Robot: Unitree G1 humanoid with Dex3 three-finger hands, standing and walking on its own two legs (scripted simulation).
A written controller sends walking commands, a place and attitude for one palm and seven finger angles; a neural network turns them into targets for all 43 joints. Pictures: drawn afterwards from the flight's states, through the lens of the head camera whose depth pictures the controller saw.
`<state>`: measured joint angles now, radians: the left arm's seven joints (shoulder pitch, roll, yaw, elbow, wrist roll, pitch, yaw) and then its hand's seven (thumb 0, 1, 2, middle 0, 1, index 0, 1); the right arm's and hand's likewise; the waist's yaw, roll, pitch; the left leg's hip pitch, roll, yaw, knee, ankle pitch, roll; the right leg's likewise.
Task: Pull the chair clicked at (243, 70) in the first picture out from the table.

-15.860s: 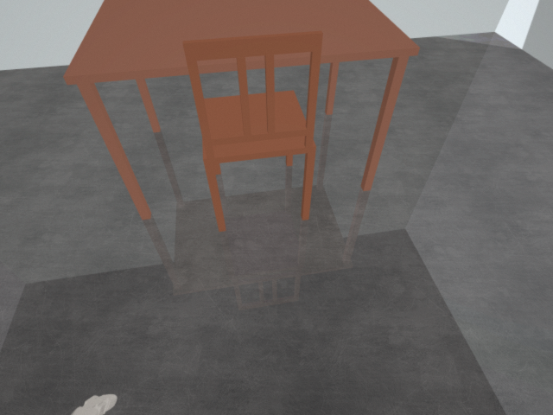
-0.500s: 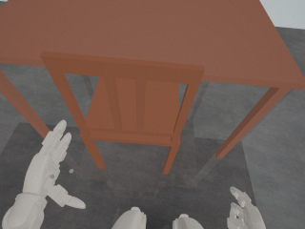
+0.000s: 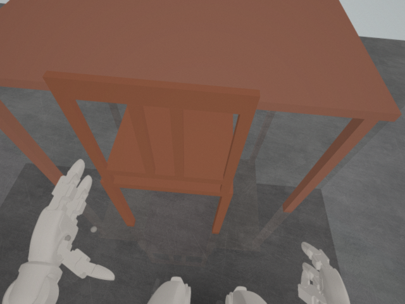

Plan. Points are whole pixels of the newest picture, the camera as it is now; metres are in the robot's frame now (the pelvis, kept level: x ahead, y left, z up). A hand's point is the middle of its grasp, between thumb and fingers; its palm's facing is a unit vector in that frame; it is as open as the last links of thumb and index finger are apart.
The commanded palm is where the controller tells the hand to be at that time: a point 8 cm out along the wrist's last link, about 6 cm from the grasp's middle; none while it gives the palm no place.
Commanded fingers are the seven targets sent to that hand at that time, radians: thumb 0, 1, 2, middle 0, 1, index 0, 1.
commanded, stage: aim the fingers beside a spindle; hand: left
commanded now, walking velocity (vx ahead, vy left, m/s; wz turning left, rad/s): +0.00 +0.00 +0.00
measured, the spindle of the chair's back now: (144, 142) +0.48 +0.17 -0.03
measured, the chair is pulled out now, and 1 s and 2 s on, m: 0.00 0.00 0.00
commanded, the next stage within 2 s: none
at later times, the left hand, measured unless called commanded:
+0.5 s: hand (128, 215) +0.27 +0.16 +0.02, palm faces -0.05 -1.00 -0.02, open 16.9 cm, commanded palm +0.26 +0.21 +0.02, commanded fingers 0.00 -0.50 0.30 -0.06 -0.08 -0.06 -0.08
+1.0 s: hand (151, 204) +0.31 +0.12 -0.01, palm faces -0.07 -1.00 +0.01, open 16.9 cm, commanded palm +0.29 +0.17 +0.00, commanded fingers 0.00 -0.50 0.30 -0.06 -0.08 -0.06 -0.08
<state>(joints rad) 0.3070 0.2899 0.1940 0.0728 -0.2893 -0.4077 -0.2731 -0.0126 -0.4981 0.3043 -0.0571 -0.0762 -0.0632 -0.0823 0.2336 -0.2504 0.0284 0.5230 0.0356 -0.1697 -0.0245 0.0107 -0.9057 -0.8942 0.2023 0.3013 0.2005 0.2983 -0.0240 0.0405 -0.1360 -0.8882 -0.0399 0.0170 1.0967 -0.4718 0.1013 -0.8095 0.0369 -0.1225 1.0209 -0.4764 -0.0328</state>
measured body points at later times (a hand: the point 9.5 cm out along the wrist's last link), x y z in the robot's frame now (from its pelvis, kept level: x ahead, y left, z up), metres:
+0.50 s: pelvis +0.01 -0.02 -0.01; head +0.09 -0.01 +0.43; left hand +0.27 +0.21 +0.02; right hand +0.17 -0.27 -0.09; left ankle +0.03 +0.05 -0.66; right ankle +0.01 -0.11 -0.66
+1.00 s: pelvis +0.01 -0.02 -0.03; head +0.10 +0.00 +0.41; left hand +0.31 +0.18 +0.00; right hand +0.17 -0.26 -0.12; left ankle +0.03 +0.05 -0.66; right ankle +0.01 -0.11 -0.66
